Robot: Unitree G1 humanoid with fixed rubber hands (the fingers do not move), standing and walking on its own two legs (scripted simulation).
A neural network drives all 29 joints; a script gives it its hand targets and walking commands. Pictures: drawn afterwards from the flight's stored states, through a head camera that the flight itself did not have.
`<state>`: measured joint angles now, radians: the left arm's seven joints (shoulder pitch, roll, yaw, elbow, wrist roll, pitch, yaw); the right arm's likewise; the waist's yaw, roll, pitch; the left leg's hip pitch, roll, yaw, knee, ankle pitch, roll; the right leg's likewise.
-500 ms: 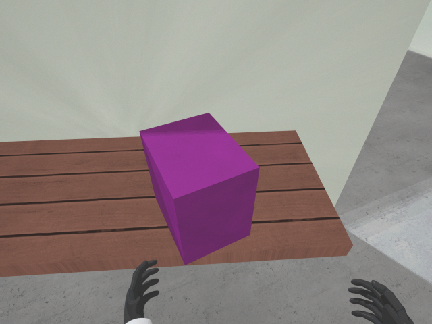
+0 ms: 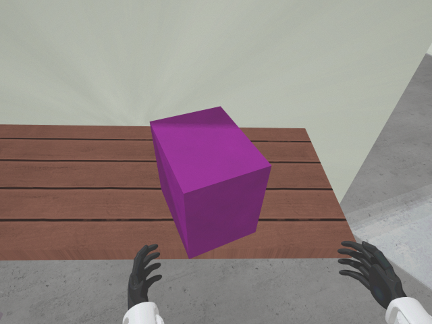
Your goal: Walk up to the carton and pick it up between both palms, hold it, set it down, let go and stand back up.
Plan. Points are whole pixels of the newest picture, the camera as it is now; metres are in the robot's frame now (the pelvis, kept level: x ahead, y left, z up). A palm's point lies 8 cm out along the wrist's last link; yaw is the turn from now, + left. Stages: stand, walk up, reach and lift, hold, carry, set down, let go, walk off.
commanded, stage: reach and lift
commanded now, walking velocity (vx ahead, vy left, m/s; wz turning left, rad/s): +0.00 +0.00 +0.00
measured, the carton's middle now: (205, 179) +0.45 +0.09 +0.01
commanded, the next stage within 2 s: none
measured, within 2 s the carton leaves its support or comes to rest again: neither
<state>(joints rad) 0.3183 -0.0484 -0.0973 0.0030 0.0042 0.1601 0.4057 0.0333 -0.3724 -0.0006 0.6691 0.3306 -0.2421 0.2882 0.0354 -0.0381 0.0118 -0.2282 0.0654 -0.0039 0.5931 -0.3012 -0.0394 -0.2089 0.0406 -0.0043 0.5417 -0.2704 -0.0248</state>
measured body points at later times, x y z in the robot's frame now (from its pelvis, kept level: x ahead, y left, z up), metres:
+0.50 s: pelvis +0.00 +0.00 +0.00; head -0.01 +0.02 +0.45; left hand +0.24 +0.18 +0.05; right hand +0.31 -0.23 +0.03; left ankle +0.01 +0.14 -0.73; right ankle +0.02 -0.11 -0.73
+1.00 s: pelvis -0.02 +0.00 +0.00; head -0.02 +0.02 +0.45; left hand +0.28 +0.19 +0.10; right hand +0.37 -0.18 +0.11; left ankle +0.01 +0.14 -0.73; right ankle +0.02 -0.11 -0.73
